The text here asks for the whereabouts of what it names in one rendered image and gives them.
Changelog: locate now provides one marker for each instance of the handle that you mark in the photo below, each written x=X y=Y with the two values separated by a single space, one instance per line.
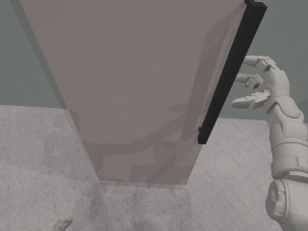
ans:
x=253 y=15

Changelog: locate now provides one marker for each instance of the robot right hand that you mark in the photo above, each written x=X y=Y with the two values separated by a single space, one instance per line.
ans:
x=275 y=84

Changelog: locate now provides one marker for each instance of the robot right upper arm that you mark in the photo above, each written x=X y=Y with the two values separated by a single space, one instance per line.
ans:
x=287 y=203

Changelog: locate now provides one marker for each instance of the robot left hand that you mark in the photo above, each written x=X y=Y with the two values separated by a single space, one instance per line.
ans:
x=61 y=225

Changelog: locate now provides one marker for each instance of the right robot forearm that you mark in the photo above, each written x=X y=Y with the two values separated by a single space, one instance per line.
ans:
x=288 y=138

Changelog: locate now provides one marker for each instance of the fridge door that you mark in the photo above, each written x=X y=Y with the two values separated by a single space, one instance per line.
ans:
x=137 y=77

